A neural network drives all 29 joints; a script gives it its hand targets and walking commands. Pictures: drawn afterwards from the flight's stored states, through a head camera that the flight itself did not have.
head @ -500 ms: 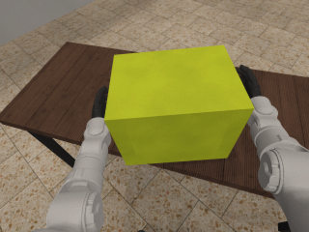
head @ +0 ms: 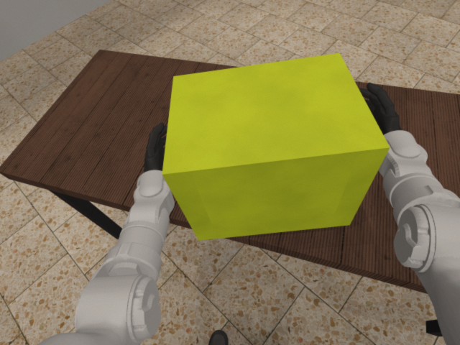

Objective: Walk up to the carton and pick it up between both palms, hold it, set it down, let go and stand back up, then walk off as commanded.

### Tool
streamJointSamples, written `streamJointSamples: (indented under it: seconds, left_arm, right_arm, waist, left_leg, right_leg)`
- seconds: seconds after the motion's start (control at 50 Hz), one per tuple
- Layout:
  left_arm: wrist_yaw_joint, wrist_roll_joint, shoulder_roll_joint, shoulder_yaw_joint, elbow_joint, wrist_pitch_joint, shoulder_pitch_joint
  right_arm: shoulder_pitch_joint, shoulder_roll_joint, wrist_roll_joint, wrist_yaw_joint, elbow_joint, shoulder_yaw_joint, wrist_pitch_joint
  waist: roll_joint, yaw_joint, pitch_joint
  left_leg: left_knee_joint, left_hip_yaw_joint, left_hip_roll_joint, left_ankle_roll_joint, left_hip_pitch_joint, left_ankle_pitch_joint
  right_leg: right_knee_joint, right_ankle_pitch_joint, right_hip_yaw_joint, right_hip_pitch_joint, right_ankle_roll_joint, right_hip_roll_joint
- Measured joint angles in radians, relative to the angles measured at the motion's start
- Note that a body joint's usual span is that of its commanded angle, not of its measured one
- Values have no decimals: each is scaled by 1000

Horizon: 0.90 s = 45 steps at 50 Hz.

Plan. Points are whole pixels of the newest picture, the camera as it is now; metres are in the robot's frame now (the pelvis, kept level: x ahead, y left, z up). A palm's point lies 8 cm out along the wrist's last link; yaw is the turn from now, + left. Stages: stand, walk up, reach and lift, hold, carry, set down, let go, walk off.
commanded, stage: set down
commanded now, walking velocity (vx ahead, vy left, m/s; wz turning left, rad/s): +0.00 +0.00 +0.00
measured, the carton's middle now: (264, 153) +0.46 +0.04 +0.01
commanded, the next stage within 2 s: none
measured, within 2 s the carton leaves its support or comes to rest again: rests again in 0.16 s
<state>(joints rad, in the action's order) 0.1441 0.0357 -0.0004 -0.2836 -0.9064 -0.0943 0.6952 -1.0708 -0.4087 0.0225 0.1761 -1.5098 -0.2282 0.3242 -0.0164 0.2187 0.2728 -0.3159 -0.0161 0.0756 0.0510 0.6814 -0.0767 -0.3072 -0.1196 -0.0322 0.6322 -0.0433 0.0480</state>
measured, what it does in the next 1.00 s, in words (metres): stands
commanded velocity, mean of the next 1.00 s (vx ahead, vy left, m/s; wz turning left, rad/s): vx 0.00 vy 0.00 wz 0.00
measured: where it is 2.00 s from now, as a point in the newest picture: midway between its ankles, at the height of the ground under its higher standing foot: outside the picture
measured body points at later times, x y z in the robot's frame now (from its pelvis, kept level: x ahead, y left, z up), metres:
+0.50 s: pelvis +0.00 +0.00 +0.00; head +0.10 -0.02 +0.43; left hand +0.39 +0.23 +0.03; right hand +0.51 -0.16 +0.06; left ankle +0.01 +0.15 -0.74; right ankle -0.02 -0.09 -0.74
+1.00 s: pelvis -0.01 +0.00 +0.00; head +0.11 -0.02 +0.43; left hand +0.39 +0.23 +0.03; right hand +0.51 -0.16 +0.05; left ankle +0.01 +0.15 -0.74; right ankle -0.02 -0.09 -0.74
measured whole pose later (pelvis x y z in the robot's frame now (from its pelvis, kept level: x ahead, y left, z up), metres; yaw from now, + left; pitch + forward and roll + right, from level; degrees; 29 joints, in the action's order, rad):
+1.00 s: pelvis -0.01 +0.00 +0.00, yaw -1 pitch +27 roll -1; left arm 0.13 0.08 0.03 -0.35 -0.89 -0.17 0.71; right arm -1.07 -0.42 0.05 0.20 -1.49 -0.28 0.39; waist -0.01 0.22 0.26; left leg -0.34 -0.05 0.08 0.04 0.73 -0.07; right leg -0.34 -0.12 -0.03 0.70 -0.04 0.04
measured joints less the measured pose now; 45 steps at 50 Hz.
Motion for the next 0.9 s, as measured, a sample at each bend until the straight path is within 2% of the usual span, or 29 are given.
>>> streamJointSamples:
  seconds: [0.28, 0.4, 0.9]
  left_arm:
    - [-13, 4, 17, -43, -4, -55, -9]
    - [-12, 1, 15, -39, -4, -65, -6]
    - [-11, 43, 32, -69, -3, -65, 29]
  right_arm:
    - [9, 3, -6, -3, 18, 29, 33]
    - [11, 2, 1, -5, 8, 17, 57]
    - [0, -15, 36, 19, 9, -59, 52]
  waist:
    - [-10, -2, 2]
    - [-11, -11, -4]
    - [4, 5, -11]
  left_leg:
    - [17, -13, -5, -3, 8, 7]
    - [7, -10, -7, -5, 17, 7]
    - [-17, -29, -1, -12, 53, 6]
  right_leg:
    - [-13, -8, 2, 23, 3, -8]
    - [-16, -6, -4, 28, 4, -11]
    - [-31, 3, 2, 64, 7, -10]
